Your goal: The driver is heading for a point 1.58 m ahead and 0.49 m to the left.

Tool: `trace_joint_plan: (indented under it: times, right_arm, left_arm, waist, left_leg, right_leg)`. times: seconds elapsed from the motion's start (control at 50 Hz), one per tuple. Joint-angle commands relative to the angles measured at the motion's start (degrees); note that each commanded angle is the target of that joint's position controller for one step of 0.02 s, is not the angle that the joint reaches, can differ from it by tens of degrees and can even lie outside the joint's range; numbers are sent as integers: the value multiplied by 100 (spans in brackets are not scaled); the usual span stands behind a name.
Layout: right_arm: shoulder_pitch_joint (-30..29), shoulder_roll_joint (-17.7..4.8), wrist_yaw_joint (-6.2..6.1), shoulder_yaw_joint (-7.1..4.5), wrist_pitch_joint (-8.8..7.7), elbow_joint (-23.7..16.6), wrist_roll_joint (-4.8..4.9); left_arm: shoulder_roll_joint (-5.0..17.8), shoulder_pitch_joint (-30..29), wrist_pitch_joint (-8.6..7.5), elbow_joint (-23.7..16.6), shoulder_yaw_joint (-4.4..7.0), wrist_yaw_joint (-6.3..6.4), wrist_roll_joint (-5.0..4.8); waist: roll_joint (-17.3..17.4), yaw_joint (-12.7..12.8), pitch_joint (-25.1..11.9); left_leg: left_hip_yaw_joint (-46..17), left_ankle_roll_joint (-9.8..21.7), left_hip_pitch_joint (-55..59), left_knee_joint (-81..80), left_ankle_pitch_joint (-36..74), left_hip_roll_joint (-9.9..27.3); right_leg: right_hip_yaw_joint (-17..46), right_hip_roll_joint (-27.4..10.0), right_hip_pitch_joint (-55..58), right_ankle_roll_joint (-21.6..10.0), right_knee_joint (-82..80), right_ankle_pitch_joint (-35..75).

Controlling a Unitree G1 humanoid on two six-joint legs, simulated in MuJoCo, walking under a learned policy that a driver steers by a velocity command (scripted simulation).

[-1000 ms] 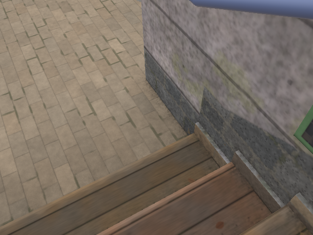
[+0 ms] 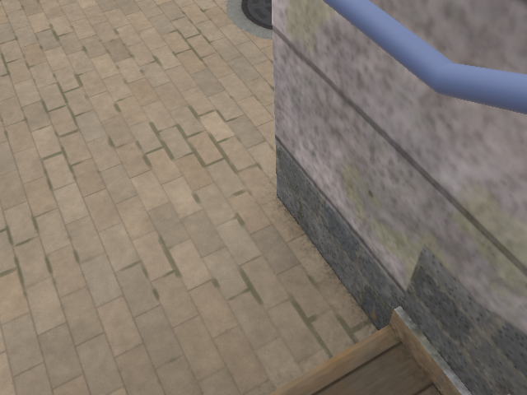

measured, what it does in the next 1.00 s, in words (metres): steps on the spot, turning left: left foot, then right foot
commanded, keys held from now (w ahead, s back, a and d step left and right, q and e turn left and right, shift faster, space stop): q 0.62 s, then w+q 0.08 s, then w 0.30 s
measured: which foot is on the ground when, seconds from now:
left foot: up 0.00-0.32, down 0.34-0.90, up 0.92-1.00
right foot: down 0.00-0.32, up 0.34-0.88, down 0.90-1.00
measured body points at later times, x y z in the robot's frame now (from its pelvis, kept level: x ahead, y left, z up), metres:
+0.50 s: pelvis -0.04 +0.06 +0.01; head -0.02 +0.10 +0.46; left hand +0.00 +0.36 -0.13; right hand +0.13 -0.18 -0.09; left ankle -0.07 +0.12 -0.73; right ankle +0.05 -0.08 -0.64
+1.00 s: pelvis +0.02 +0.06 +0.01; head +0.02 +0.04 +0.46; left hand -0.04 +0.34 -0.10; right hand +0.22 -0.13 -0.12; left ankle -0.05 +0.15 -0.69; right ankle +0.02 -0.02 -0.73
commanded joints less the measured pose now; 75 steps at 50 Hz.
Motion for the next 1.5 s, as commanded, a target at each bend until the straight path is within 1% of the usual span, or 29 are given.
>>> trace_joint_plan:
  times: [0.02, 0.12, 0.2, 0.28, 0.32, 0.34, 0.36, 0.4, 0.46, 0.62, 0.7, 0.8, 0.88, 0.9, 0.92, 0.94, 0.98, 1.04, 1.08, 1.12, 1.2, 1.26, 1.3, 1.36, 1.42, 1.44, 1.46, 1.48, 1.5]
  right_arm:
    - [191, -666, 148, -189, 175, -424, -228]
    - [-69, -478, 492, -112, 337, -607, -78]
    - [-386, -378, 411, -27, 320, -973, -124]
    - [-347, -479, 459, -59, 359, -1117, 71]
    - [161, -467, 410, -64, 234, -917, -49]
    - [158, -823, 360, -82, 123, -989, -70]
    - [493, -1930, 311, -332, 35, -1131, -70]
    - [120, -1465, 213, -256, 22, -926, -31]
    - [-454, -879, 206, -119, 45, -1081, 32]
    - [307, -901, 175, -198, 96, -942, 81]
    - [484, -963, 277, -235, 105, -998, 34]
    - [508, -834, 380, -166, 3, -978, -30]
    - [189, -685, 292, -105, -8, -911, 16]
    - [227, -390, 259, -44, -66, -870, 26]
    - [305, -40, 271, 22, -151, -954, 60]
    - [-304, -804, 221, -163, -201, -1084, -70]
    - [-348, -867, 287, -188, -262, -877, -73]
    - [-171, -673, 427, -165, -231, -455, -141]
    - [-238, -652, 442, -185, -181, -322, -105]
    - [-685, -747, 435, -263, -207, -289, -130]
    - [-1489, -247, 586, -90, -316, -272, -305]
    - [-1795, -196, 650, -31, -352, -230, -266]
    - [-2166, -105, 516, 28, -376, -319, -109]
    - [-2002, -80, 374, 63, -424, -241, -83]
    - [233, -319, 216, -91, -475, 641, -206]
    - [950, -630, 235, -179, -470, 910, -241]
    - [1618, -802, 299, -205, -477, 929, -177]
    - [1877, -760, 411, -236, -473, 907, 78]
    - [1457, -1052, 309, -383, -421, 861, 58]
  left_arm:
    - [723, 688, 37, -238, 212, -11, -116]
    - [881, 571, 245, -174, 253, -56, 75]
    - [1276, 611, 171, -263, 429, -177, 140]
    - [1593, 696, 292, -427, 539, -215, 149]
    - [1442, 874, 475, -400, 536, -195, 87]
    - [929, 1098, 590, -491, 415, -160, 179]
    - [933, 439, 594, -1005, 331, -60, 232]
    - [1257, 380, 584, -894, 401, 56, 76]
    - [1311, 967, 616, -452, 477, -91, 210]
    - [993, 443, 595, -750, 352, -188, 158]
    - [1056, 133, 501, -869, 328, -264, 181]
    - [908, 121, 297, -877, 236, -330, 115]
    - [739, 1501, 166, -361, 221, -232, 127]
    - [944, 2011, 113, -181, 261, -175, 201]
    - [1467, 2477, 49, -238, 337, -160, 235]
    - [1770, 2590, 40, -15, 472, -203, 117]
    - [1323, 2068, -56, -104, 400, -273, 22]
    - [1255, 2025, -206, 26, 408, -293, 159]
    - [1174, 2149, -265, 134, 376, -329, 90]
    - [1221, 2522, -392, 403, 406, -301, 11]
    - [841, 2580, -441, 622, 250, -188, -61]
    - [972, 2769, -402, 693, 224, -225, 97]
    - [868, 3020, -289, 895, 175, -182, 183]
    - [893, 3271, -177, 1068, 141, -10, 320]
    - [990, 3467, -77, 1327, 122, 2, 279]
    - [827, 3662, -87, 1444, 160, -51, 173]
    - [572, 4307, -108, 1460, 165, 13, -115]
    - [1084, 3942, -159, 1258, 210, 49, -132]
    - [1122, 3015, -149, 952, 221, 16, 8]
  waist:
    - [-763, 291, -1008]
    - [-1268, 252, -872]
    - [-1519, 320, -903]
    - [-1684, 301, -1008]
    - [-673, 32, -939]
    - [796, 242, -498]
    - [1377, -54, -435]
    - [790, 267, -228]
    - [555, 562, -542]
    - [372, 208, -622]
    - [364, 18, -468]
    - [403, 0, -147]
    - [12, 746, 11]
    - [-591, 889, -38]
    - [-1433, 933, -349]
    - [-941, 978, 373]
    - [-553, 595, 569]
    - [-988, 417, 153]
    - [-829, 344, -4]
    - [-771, 416, 119]
    - [-632, 573, 216]
    - [-698, 889, 287]
    - [-708, 1135, 436]
    - [-377, 1304, 629]
    - [170, 415, -245]
    - [618, 209, -731]
    - [1062, 254, -1920]
    - [605, -192, -2442]
    - [1234, -317, -1928]
  left_leg:
    - [300, -244, -1375, 2318, -438, 297]
    - [595, -447, -744, 1585, 379, 310]
    - [1002, -300, -49, 480, 712, 375]
    - [1291, -96, 402, -700, 363, 333]
    - [845, 58, 1718, -2509, 988, 383]
    - [-1330, 348, 2348, -2876, 1915, 1671]
    - [-2761, 1004, 1722, -2854, 5201, 2853]
    - [-1976, 1362, 1092, -2995, 4345, 2351]
    - [-1002, 971, 1018, -2644, 5089, 1557]
    - [-1704, 1073, 1604, -2661, 4141, 1517]
    - [-2426, 1347, 1422, -3324, 491, 1343]
    - [-2497, 1361, 728, -3448, 116, 1254]
    - [-2302, 999, -804, -2984, 44, 909]
    - [-1741, 710, -1714, -1939, -561, 505]
    - [-606, 409, -2329, -107, -539, -318]
    - [-446, 415, -3242, 407, -234, -344]
    - [-496, 252, -3044, 694, 819, 130]
    - [-173, 103, -2187, 1194, 2102, 267]
    - [-75, 79, -2040, 1237, 2522, 270]
    - [-269, 24, -2459, 588, 3257, 403]
    - [570, 36, -1145, -1088, 5500, 629]
    - [790, 172, -1057, -1538, 5638, 816]
    - [1009, 136, -825, -1992, 5372, 876]
    - [774, 128, -815, -3281, 5126, 1139]
    - [1221, 272, 1596, -3689, 4478, 979]
    - [676, 405, 3328, -2754, 5685, 1468]
    - [-220, 848, 5577, -252, 8261, 2654]
    - [-962, 1435, 6035, -729, 6658, 3080]
    - [-1809, 2154, 5159, -2107, 2858, 3366]
  right_leg:
    - [1961, -2483, 1765, -1732, -1005, 4689]
    - [467, -1686, 1202, -1230, -1028, 3969]
    - [19, -1715, 671, -1057, -920, 2959]
    - [41, -1893, 562, -754, -462, 1897]
    - [-529, -1551, -423, -197, 918, 676]
    - [-784, -939, -2352, 170, 2470, -2399]
    - [-57, -329, -3108, 336, 2891, -2733]
    - [520, -431, -2559, 292, 3281, -1752]
    - [296, -342, -1963, 354, 3616, -722]
    - [356, -150, -2176, 412, 2847, -555]
    - [424, -25, -1955, 334, 2000, -747]
    - [263, 106, -904, 131, 1079, -1244]
    - [135, 151, 1782, -187, -749, -578]
    - [798, -412, 2867, -321, -1000, -945]
    - [3027, -1861, 3257, -740, -1691, -2663]
    - [3979, -2160, 2567, -1163, -1955, -2777]
    - [3207, -1808, 2098, -1123, -1997, -2384]
    - [1872, -1254, 1637, -934, -1838, 336]
    - [1439, -1157, 1499, -935, -1640, 1546]
    - [1179, -991, 1883, -824, -1285, 1392]
    - [774, -593, 479, -816, -874, 396]
    - [1069, -676, 595, -976, -285, 230]
    - [996, -688, 622, -890, 142, 624]
    - [1124, -684, 1400, -932, 1034, 981]
    - [817, -483, 1102, -1047, 3931, 1760]
    - [445, 19, -482, -856, 5838, -1208]
    - [555, 206, -2217, -563, 7881, -3938]
    - [600, -29, -3297, -480, 7712, -3225]
    - [226, -149, -4095, -380, 7630, -2425]
Velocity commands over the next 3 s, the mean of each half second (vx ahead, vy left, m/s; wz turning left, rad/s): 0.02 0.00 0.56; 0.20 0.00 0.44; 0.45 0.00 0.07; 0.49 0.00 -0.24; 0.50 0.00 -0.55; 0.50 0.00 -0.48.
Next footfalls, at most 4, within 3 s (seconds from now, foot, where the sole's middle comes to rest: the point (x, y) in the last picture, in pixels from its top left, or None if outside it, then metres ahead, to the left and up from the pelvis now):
0.34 left None -0.03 0.13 -0.77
0.90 right None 0.05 0.00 -0.77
1.42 left None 0.25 0.34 -0.92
1.98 right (169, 367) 0.67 0.33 -1.07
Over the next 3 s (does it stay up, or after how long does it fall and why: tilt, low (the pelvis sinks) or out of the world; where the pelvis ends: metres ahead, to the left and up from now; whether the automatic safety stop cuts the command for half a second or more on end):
stays up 1.00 0.39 -0.31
